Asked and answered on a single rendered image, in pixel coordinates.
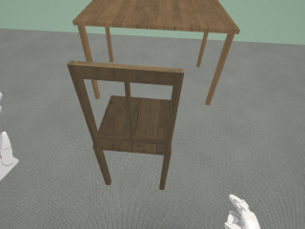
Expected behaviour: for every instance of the chair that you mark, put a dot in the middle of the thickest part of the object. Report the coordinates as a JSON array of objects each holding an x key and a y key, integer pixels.
[{"x": 130, "y": 124}]

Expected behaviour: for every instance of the table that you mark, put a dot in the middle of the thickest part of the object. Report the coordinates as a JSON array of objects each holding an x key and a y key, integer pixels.
[{"x": 164, "y": 15}]

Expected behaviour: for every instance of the right robot hand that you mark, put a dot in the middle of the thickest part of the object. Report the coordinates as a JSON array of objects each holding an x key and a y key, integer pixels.
[{"x": 246, "y": 220}]

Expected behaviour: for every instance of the left robot hand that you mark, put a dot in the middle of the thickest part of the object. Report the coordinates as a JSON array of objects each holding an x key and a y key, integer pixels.
[{"x": 7, "y": 161}]

